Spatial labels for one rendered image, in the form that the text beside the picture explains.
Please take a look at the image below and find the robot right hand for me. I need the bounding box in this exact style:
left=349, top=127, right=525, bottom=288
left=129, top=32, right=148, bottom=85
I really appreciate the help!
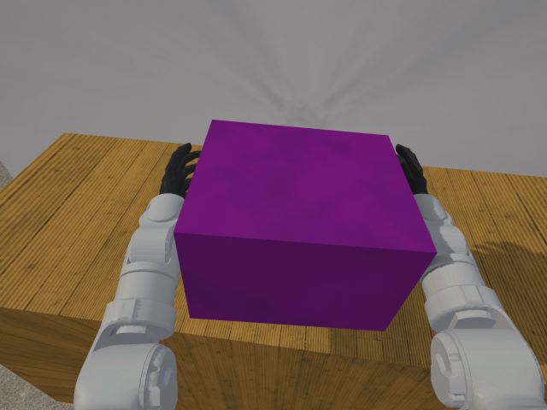
left=396, top=144, right=428, bottom=195

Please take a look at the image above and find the left robot upper arm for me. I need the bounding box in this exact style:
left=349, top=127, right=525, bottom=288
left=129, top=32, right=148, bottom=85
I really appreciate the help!
left=75, top=343, right=178, bottom=410

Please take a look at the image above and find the pedestal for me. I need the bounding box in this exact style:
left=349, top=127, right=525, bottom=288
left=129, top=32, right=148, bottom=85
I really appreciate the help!
left=0, top=132, right=547, bottom=410

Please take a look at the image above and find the robot right forearm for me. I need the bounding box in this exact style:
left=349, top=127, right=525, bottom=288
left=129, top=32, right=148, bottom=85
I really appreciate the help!
left=414, top=194, right=544, bottom=398

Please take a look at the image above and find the robot left hand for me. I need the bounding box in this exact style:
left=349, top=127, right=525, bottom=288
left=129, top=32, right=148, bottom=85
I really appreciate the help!
left=159, top=143, right=201, bottom=199

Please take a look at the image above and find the carton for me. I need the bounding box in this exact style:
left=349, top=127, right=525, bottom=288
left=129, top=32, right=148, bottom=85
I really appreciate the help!
left=174, top=120, right=438, bottom=331

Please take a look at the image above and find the right robot upper arm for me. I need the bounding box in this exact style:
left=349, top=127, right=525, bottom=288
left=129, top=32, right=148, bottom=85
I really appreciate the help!
left=431, top=329, right=547, bottom=410

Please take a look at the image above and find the robot left forearm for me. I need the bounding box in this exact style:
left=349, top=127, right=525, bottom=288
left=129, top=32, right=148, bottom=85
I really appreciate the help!
left=74, top=193, right=185, bottom=410

